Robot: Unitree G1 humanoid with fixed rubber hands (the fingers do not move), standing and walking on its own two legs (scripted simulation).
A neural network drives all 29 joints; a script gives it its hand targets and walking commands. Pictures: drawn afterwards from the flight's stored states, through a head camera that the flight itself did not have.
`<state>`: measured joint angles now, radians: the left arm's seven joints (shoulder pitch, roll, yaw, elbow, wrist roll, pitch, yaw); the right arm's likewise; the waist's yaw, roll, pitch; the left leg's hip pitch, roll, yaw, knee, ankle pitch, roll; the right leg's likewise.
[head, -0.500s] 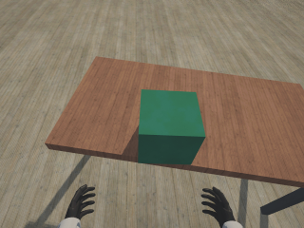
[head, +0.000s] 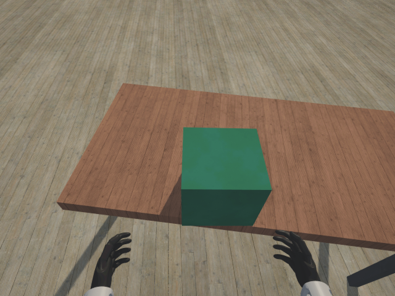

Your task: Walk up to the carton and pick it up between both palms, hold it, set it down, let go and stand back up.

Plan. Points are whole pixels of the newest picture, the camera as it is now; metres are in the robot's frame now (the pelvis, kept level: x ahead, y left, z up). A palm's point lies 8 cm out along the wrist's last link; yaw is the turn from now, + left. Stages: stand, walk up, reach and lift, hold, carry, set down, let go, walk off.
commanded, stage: reach and lift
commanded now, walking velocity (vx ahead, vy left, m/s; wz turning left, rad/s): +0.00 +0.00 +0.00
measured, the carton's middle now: (218, 177) +0.42 -0.06 -0.08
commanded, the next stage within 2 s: none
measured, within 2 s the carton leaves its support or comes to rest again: neither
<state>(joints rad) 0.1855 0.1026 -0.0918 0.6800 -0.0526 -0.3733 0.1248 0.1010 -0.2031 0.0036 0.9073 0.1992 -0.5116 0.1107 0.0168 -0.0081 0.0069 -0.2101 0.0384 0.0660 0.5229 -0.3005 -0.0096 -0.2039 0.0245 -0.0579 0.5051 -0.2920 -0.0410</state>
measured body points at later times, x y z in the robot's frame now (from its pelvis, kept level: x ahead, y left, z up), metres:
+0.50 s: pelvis -0.01 -0.01 -0.01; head +0.01 -0.01 +0.44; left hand +0.24 +0.18 -0.05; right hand +0.25 -0.24 -0.05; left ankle -0.01 +0.12 -0.74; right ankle -0.01 -0.09 -0.74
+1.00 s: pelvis -0.01 -0.01 +0.00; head +0.03 -0.01 +0.45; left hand +0.32 +0.17 -0.01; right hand +0.34 -0.24 +0.00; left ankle -0.01 +0.12 -0.74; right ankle -0.01 -0.09 -0.74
